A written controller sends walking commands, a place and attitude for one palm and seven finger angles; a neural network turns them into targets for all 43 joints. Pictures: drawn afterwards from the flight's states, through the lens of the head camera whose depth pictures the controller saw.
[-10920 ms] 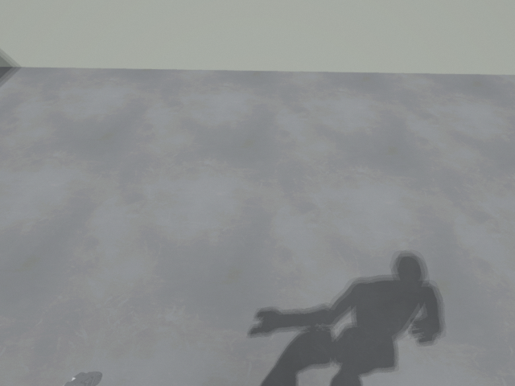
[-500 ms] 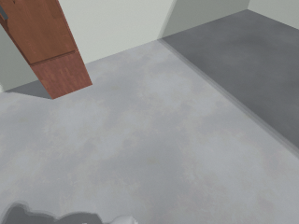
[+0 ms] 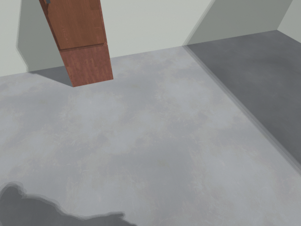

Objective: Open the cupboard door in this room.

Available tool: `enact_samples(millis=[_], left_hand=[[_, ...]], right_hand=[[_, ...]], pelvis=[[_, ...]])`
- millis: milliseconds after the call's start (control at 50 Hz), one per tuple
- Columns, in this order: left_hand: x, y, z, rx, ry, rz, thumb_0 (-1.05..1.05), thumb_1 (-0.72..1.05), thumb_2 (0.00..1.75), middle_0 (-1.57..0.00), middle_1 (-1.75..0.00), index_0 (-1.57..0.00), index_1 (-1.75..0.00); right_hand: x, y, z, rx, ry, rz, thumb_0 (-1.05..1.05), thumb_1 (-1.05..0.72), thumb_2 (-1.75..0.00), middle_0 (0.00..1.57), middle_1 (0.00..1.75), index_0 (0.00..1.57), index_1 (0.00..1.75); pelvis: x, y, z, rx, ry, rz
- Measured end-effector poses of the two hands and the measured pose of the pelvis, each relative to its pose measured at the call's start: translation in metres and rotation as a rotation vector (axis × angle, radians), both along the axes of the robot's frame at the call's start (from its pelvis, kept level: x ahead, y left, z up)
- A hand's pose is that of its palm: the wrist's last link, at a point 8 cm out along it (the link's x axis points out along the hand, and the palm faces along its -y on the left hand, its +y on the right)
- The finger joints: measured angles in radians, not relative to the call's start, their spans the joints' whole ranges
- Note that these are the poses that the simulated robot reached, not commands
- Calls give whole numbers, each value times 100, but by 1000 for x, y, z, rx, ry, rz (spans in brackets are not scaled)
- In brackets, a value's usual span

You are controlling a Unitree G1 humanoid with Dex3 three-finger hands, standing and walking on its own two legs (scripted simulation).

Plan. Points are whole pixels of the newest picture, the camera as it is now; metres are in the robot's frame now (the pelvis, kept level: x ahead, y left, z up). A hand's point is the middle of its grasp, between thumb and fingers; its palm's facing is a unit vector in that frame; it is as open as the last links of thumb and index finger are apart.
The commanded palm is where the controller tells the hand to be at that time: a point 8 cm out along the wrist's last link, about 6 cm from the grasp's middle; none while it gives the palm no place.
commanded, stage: turn or walk to find it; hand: left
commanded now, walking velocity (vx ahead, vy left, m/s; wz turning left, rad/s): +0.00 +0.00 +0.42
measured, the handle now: out of the picture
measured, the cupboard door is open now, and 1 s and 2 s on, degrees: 0 0 0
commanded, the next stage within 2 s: stand and wait in 0.10 s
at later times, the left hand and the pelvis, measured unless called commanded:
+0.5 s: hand out of the picture -0.01 +0.17 -0.17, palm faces +0.15 -0.95 -0.26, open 7.4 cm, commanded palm none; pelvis -0.03 -0.03 -0.01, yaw +7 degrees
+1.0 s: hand out of the picture -0.11 +0.20 -0.18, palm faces +0.37 -0.90 -0.24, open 7.4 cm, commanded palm none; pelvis -0.08 -0.01 +0.00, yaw +19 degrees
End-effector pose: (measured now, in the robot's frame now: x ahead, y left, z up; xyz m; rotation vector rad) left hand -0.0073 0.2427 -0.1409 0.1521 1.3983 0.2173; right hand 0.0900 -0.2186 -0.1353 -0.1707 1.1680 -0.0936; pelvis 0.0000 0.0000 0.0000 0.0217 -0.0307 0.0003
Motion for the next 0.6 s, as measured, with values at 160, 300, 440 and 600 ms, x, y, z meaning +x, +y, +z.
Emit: enact_samples(millis=[160, 300, 440, 600], left_hand=[[2, -33, 2, -14, -54, -4, 1, 91, 90, -20, -30, -20, -30], [-6, -29, -10, -37, -49, 37, 1, 92, 90, -20, -30, -20, -30], [-8, -22, -5, 2, -64, 59, 1, 91, 90, -20, -30, -20, -30], [-27, -36, 13, 50, -116, 108, 1, 91, 90, -20, -30, -20, -30]], right_hand=[[-34, -25, -15, 10, 79, -39, 0, -93, -90, 20, 30, 20, 30], [-75, -34, -13, -50, 188, -30, 0, -92, -90, 20, 29, 19, 30], [-97, -30, -16, -19, 241, -7, 1, -91, -90, 20, 29, 20, 30], [-72, -40, -21, 18, 206, 60, 1, -90, -90, 20, 29, 20, 30]], pelvis=[[-6, -14, -3, -4, -5, 29], [-13, -12, -7, -17, -3, 62], [-24, -22, -7, 5, 16, 96], [-35, -37, -1, 6, 12, 157]])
